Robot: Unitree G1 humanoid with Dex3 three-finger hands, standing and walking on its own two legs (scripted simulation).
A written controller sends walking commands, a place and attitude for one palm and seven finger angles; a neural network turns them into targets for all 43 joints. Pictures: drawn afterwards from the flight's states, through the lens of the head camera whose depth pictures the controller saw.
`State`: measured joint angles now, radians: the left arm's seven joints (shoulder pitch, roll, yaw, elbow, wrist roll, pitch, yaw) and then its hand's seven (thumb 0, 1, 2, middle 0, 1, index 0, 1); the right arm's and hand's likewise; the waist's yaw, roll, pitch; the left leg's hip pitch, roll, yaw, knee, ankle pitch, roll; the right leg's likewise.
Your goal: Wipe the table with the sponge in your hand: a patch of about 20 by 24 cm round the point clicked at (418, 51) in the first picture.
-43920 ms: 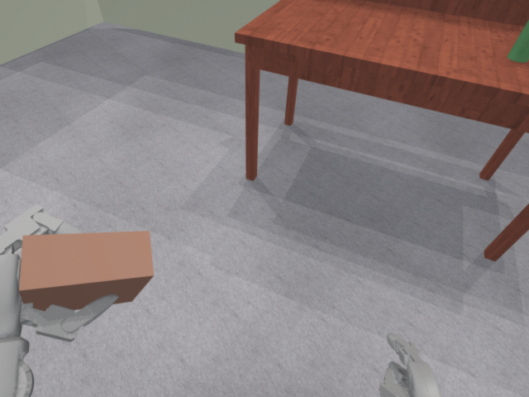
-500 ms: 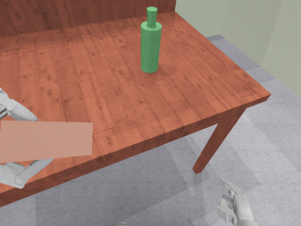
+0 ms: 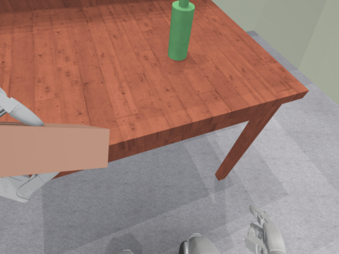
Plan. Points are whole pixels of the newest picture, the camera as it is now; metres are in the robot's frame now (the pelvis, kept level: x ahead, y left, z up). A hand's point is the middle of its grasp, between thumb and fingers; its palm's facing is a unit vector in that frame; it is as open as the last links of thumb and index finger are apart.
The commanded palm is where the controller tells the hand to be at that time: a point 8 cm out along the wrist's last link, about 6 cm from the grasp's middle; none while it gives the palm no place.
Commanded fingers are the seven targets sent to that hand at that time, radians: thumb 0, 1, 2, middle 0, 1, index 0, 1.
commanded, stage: step back with the hand held close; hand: left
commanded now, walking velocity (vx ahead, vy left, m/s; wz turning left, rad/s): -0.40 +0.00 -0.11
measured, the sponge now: (66, 143) +0.25 +0.17 +0.20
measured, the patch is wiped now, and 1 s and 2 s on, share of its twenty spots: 1.00 1.00 1.00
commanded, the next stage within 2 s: stop stepping back and stand still in 0.32 s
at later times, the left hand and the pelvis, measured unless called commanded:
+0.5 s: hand out of the picture +0.10 +0.16 +0.23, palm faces +0.24 -0.84 -0.48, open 9.6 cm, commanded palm +0.04 +0.24 +0.26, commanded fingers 0.00 0.10 1.30 -1.20 -1.60 -1.20 -1.60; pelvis -0.13 -0.03 +0.01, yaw -4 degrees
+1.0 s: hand out of the picture +0.00 +0.20 +0.24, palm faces +0.35 -0.86 -0.37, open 9.6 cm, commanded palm -0.05 +0.25 +0.26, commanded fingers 0.00 0.10 1.30 -1.20 -1.60 -1.20 -1.60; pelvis -0.23 -0.01 +0.02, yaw -4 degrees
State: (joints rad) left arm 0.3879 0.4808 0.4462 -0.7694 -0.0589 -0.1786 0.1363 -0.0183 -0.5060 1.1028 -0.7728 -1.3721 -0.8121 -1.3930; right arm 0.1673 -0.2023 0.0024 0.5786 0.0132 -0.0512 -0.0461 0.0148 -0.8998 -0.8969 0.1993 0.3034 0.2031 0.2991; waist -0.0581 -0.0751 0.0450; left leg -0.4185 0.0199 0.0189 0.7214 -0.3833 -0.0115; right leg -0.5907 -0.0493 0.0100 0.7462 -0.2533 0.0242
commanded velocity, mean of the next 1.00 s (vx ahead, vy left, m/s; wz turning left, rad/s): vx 0.00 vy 0.00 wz -0.01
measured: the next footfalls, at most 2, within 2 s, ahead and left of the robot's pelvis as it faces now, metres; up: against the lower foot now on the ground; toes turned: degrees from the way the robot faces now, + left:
right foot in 0.22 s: +0.01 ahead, -0.15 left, +0.00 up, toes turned -4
left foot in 0.52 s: -0.14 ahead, +0.08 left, +0.00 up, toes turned -1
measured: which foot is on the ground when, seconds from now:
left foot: down 0.00-0.24, up 0.26-0.50, down 0.52-1.00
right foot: up 0.00-0.20, down 0.22-0.52, up 0.54-0.70, down 0.72-0.92, up 0.94-1.00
